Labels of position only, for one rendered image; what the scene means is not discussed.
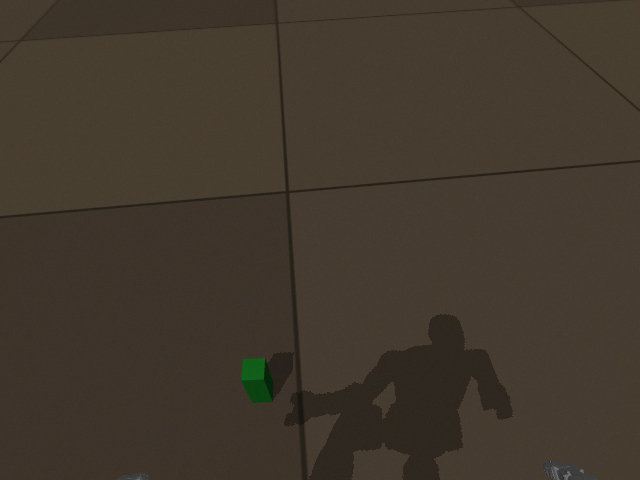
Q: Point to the carton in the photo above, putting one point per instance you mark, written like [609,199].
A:
[257,380]

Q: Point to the right robot hand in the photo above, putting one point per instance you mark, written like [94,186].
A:
[562,471]

